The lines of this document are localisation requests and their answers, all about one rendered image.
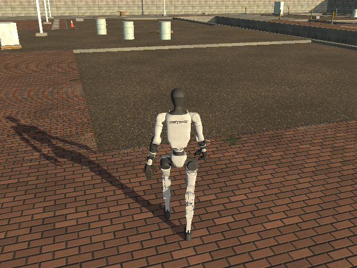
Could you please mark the robot right hand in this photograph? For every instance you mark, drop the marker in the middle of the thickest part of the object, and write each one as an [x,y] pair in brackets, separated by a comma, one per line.
[204,154]

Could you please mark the robot left hand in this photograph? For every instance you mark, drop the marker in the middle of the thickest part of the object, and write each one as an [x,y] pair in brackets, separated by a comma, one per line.
[147,171]

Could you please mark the right robot thigh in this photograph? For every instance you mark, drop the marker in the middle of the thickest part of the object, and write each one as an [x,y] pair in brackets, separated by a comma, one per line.
[191,173]

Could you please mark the robot left forearm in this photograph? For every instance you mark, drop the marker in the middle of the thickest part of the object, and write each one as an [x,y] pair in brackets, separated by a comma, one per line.
[151,153]

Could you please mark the robot right forearm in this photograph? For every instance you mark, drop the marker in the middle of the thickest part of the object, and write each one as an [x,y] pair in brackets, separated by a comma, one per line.
[202,145]

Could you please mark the right robot upper arm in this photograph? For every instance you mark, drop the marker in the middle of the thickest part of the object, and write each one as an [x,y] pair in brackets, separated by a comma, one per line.
[198,126]

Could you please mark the left robot upper arm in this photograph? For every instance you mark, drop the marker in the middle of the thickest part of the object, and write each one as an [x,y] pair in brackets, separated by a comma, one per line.
[158,128]

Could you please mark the left robot foot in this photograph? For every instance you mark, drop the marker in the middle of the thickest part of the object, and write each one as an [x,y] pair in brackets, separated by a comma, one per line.
[167,213]

